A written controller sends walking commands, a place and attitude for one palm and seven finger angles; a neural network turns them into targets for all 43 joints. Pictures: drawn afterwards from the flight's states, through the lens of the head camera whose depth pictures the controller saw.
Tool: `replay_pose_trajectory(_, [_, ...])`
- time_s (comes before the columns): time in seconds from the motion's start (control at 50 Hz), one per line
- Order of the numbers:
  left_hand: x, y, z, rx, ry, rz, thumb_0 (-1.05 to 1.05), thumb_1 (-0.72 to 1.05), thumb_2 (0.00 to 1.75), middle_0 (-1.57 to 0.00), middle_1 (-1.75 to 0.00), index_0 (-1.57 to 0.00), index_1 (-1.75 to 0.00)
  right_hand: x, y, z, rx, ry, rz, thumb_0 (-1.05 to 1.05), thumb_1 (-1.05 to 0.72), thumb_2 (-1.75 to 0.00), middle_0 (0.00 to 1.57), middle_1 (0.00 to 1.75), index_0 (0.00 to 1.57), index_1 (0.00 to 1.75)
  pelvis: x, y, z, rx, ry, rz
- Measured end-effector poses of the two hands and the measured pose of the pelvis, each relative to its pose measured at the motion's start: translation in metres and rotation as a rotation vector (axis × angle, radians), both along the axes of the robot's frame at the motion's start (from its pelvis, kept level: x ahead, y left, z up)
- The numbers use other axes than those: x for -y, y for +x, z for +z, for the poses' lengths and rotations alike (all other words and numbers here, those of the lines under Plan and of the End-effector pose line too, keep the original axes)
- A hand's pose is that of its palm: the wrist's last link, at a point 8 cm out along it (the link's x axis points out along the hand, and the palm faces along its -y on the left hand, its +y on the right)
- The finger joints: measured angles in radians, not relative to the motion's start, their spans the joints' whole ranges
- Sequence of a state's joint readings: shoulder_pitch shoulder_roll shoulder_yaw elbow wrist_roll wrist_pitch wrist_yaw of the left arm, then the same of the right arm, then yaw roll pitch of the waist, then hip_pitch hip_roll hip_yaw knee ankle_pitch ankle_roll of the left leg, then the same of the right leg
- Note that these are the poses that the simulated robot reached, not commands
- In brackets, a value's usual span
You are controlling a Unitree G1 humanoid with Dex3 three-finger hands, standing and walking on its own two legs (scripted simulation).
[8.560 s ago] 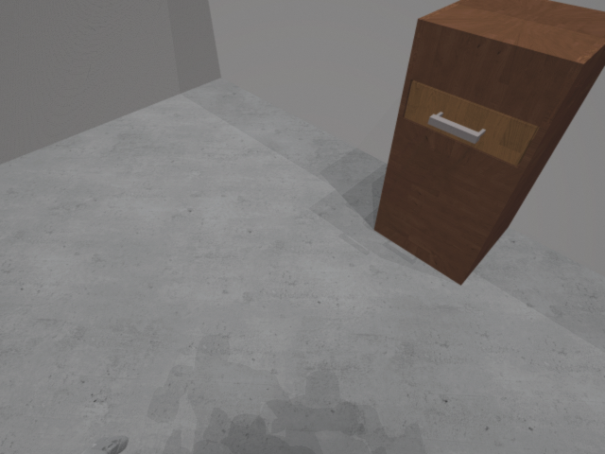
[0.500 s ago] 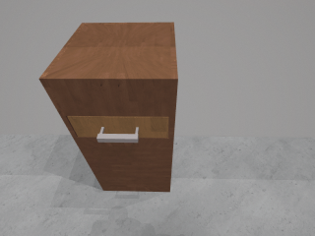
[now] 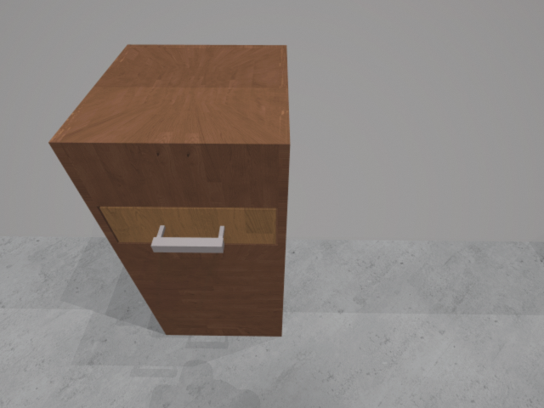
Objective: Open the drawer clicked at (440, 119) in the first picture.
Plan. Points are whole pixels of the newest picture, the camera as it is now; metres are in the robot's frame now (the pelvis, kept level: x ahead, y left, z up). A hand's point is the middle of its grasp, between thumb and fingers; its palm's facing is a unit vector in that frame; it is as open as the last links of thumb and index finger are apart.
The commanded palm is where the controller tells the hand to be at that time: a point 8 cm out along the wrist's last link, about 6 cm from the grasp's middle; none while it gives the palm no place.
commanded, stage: look again from close up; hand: left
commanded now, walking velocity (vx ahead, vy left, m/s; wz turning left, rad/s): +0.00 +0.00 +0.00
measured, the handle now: (190, 237) +0.49 +0.22 -0.12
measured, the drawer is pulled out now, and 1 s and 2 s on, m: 0.00 0.00 0.00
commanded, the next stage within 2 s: raise the hand with hooked fingers in 0.08 s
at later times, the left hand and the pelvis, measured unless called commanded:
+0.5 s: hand (168, 352) +0.21 +0.17 -0.04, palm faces -0.05 -0.42 -0.91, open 8.1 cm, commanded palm +0.14 +0.21 -0.03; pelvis +0.00 -0.01 -0.02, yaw -2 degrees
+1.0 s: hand (147, 320) +0.25 +0.22 -0.02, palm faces -0.03 -0.15 -0.99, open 11.0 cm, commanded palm +0.23 +0.22 +0.04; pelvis +0.03 -0.01 -0.03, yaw -1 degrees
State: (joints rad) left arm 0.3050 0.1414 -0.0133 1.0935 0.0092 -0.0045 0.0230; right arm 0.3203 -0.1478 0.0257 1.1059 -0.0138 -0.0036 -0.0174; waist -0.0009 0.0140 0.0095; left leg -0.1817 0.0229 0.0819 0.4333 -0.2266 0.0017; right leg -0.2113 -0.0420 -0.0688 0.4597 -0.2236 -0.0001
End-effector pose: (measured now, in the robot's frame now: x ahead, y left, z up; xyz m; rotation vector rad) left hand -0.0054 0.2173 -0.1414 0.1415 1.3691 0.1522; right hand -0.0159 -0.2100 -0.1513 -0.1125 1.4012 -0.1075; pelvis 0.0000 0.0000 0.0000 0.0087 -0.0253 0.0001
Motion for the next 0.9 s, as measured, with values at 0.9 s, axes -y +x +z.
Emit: replay_pose_trajectory(0.9, [-0.009,0.222,0.176,0.912,1.217,-0.898,0.01,0.24,0.62,-0.26,-0.71,-0.27,-0.71,-0.010,0.271,0.023,0.678,0.075,0.261,0.01,-0.90,-0.90,0.20,0.30,0.20,0.30,0.020,0.019,-0.047,-0.207,0.011,0.008])
